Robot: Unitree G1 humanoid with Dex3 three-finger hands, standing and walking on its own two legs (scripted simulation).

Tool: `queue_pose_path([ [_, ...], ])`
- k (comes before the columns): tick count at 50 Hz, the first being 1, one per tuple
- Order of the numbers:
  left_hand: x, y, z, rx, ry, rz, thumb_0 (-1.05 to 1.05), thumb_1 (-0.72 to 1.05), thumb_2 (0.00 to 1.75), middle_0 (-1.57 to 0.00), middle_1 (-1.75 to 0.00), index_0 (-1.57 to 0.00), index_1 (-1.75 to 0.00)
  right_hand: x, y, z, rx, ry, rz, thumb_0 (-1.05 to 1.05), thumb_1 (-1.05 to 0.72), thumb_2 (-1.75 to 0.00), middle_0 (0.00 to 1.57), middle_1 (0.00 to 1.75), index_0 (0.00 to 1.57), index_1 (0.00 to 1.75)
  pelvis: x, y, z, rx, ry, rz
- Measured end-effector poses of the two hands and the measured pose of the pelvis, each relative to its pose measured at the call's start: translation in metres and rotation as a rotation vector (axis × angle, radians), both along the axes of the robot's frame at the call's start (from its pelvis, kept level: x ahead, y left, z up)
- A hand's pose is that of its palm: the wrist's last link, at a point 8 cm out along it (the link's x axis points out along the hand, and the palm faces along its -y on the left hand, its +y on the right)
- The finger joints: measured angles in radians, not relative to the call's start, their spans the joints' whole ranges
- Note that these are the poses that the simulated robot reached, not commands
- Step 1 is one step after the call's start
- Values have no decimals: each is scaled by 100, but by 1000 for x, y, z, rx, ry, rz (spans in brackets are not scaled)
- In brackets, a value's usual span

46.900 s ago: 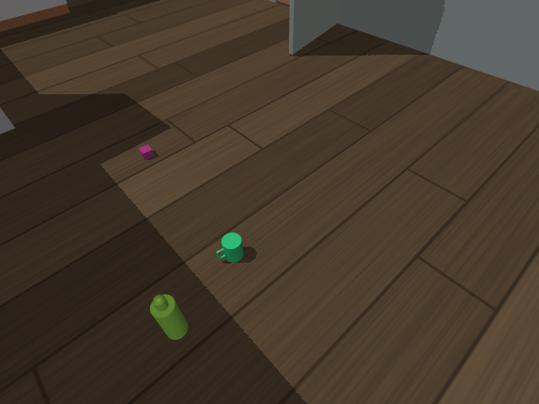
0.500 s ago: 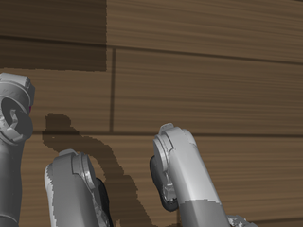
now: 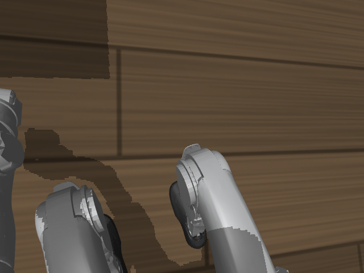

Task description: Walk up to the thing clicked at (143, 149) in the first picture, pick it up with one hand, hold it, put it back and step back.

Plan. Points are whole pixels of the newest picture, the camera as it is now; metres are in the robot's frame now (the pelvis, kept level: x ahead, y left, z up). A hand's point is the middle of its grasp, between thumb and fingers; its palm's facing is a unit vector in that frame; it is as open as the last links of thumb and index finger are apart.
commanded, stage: lower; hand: left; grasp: from above
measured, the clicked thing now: out of the picture +0.49 +0.30 -0.21
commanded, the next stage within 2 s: rest in 0.36 s
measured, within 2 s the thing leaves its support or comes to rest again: rests again in 1.56 s
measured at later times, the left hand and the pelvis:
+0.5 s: hand (2, 121) +0.47 +0.29 -0.21, palm faces -0.04 -0.48 -0.88, open 8.8 cm; pelvis +0.00 +0.00 +0.00, yaw -1 degrees
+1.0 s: hand (13, 122) +0.47 +0.28 -0.24, palm faces -0.03 -0.49 -0.87, open 8.8 cm; pelvis +0.00 +0.00 -0.01, yaw -3 degrees
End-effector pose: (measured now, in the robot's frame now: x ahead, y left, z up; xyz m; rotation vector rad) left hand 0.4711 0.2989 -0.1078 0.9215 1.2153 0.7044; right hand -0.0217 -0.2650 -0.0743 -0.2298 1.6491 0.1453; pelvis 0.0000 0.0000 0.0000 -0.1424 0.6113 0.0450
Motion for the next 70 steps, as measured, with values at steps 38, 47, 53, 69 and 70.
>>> queue_pose_path([
  [38,3,-8,-57,-11,22,-5,-1,18,36,-85,-27,-84,-31,-7,9,20,29,48,98,0,-93,-91,19,30,20,30,-2,3,-7,-46,-45,-14],
  [47,0,-9,-72,-18,20,15,-1,19,33,-85,-26,-84,-31,-12,15,25,44,64,104,0,-93,-91,19,30,20,30,-3,3,-9,-58,-56,-18],
  [53,1,-9,-80,-9,20,10,-1,19,32,-85,-26,-84,-30,-13,16,27,46,72,109,0,-93,-91,19,30,20,30,-2,4,-12,-67,-58,-22],
  [69,2,-10,-93,-16,17,23,-1,19,33,-85,-26,-84,-30,-10,20,30,51,63,130,0,-93,-91,19,30,20,30,-2,5,-14,-82,-72,-27],
  [70,2,-10,-93,-14,17,22,-1,19,33,-85,-26,-84,-30,-10,20,30,51,63,130,0,-93,-91,19,30,20,30,-2,6,-15,-83,-72,-28],
])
